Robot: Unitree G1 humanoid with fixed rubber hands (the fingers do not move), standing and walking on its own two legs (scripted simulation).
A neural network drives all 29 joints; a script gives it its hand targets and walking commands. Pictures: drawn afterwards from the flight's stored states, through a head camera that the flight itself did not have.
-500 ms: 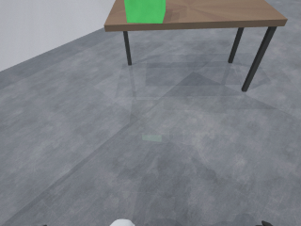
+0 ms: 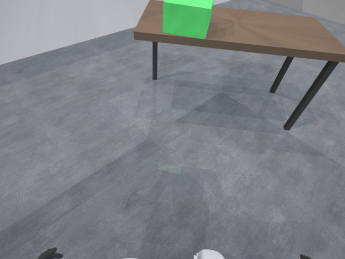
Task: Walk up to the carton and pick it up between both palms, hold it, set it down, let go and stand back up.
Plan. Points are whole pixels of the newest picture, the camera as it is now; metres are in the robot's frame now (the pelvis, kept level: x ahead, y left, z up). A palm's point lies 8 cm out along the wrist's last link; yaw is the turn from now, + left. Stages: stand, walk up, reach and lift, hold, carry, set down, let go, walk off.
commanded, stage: walk up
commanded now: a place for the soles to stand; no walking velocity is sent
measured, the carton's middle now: (188, 14) +1.41 -0.08 +0.02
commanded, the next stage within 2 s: none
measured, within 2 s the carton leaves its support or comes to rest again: neither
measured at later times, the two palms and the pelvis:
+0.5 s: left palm out of the picture +0.13 +0.28 -0.06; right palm (308, 235) +0.21 -0.36 -0.09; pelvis +0.12 -0.05 +0.01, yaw -2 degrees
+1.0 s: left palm (79, 178) +0.35 +0.28 -0.09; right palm (295, 198) +0.30 -0.36 -0.07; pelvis +0.24 -0.03 +0.00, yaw +0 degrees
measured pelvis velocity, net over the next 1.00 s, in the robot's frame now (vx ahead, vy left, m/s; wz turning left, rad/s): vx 0.24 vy -0.03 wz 0.00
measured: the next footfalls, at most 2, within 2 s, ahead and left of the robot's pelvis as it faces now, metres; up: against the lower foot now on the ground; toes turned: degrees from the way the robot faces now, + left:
right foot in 0.14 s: +0.14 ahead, -0.17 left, +0.00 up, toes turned -4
left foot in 0.62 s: +0.28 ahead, +0.10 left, +0.00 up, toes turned +0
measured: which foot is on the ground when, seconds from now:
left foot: down 0.00-0.16, up 0.18-0.60, down 0.62-1.00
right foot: up 0.00-0.12, down 0.14-0.62, up 0.64-1.00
